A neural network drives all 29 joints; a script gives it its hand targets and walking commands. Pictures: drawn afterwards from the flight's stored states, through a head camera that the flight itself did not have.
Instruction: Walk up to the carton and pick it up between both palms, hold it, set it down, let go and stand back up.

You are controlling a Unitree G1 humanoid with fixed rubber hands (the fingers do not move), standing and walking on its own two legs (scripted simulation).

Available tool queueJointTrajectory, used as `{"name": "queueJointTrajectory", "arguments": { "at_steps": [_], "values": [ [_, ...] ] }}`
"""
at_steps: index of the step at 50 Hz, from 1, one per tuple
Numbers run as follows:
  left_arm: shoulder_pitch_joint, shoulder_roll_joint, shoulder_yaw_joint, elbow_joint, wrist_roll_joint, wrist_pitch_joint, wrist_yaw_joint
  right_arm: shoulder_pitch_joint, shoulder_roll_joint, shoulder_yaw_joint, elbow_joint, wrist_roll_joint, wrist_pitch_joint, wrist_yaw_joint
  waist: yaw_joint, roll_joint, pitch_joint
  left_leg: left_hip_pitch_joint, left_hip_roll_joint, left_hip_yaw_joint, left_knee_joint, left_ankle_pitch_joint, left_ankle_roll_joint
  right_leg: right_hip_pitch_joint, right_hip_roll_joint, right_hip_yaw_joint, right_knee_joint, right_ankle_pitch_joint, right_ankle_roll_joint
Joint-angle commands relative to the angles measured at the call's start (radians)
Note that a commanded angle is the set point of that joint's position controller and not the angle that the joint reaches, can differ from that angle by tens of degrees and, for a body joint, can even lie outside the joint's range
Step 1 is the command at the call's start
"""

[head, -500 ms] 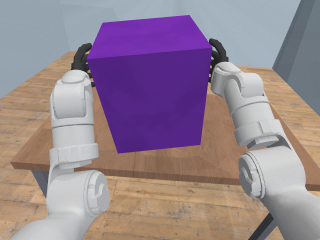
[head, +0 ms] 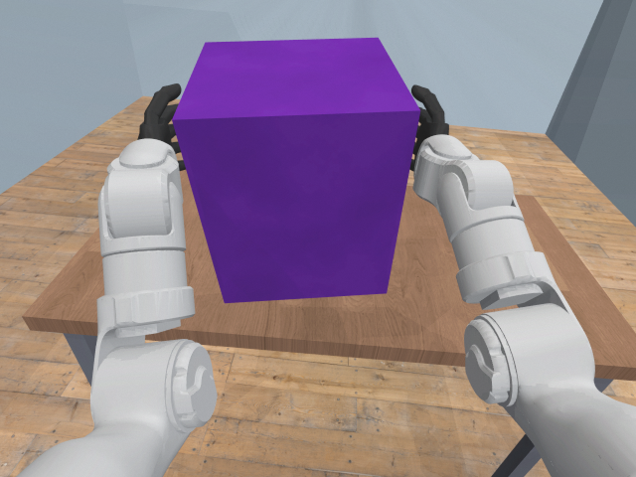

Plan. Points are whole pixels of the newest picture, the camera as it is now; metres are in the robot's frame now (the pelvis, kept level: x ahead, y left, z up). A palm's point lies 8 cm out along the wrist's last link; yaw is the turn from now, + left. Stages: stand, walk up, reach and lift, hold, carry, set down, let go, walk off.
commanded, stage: hold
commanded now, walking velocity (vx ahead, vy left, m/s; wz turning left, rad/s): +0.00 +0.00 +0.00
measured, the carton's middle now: (299, 173) +0.41 +0.01 +0.25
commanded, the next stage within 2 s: none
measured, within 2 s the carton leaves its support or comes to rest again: neither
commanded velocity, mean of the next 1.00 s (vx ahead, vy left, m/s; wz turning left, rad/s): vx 0.00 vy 0.00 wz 0.00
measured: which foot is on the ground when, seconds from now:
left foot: down 0.00-1.00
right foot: down 0.00-1.00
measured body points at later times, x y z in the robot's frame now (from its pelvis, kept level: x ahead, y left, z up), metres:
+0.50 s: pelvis +0.00 +0.00 +0.00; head -0.06 +0.04 +0.44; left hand +0.39 +0.17 +0.28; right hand +0.39 -0.14 +0.29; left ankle +0.02 +0.13 -0.75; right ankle +0.02 -0.10 -0.75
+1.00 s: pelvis +0.00 +0.00 +0.00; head -0.06 +0.04 +0.44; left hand +0.39 +0.16 +0.28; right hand +0.39 -0.14 +0.29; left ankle +0.02 +0.13 -0.75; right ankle +0.02 -0.10 -0.75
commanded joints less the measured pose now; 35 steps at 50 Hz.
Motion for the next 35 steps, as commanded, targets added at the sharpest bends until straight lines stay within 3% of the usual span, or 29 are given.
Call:
{"name": "queueJointTrajectory", "arguments": {
  "at_steps": [1,13,35],
  "values": [
    [-0.715,-0.441,-0.328,-0.161,-0.197,-0.053,-0.160,-0.723,0.356,0.180,-0.283,0.111,-0.052,0.065,-0.005,0.085,-0.362,0.067,-0.091,0.052,-0.022,0.259,-0.011,0.182,0.039,0.024,0.008,0.151,0.051],
    [-0.674,-0.444,-0.360,-0.227,-0.196,-0.023,-0.175,-0.690,0.347,0.201,-0.353,0.122,-0.046,0.043,-0.020,0.091,-0.333,0.098,-0.091,0.052,-0.022,0.287,-0.017,0.180,0.036,0.021,0.003,0.172,0.053],
    [-0.674,-0.450,-0.370,-0.244,-0.201,-0.016,-0.154,-0.690,0.326,0.199,-0.339,0.119,-0.046,0.057,-0.014,0.101,-0.333,0.091,-0.085,0.059,-0.029,0.269,-0.026,0.177,0.047,0.018,0.005,0.126,0.047]
  ]
}}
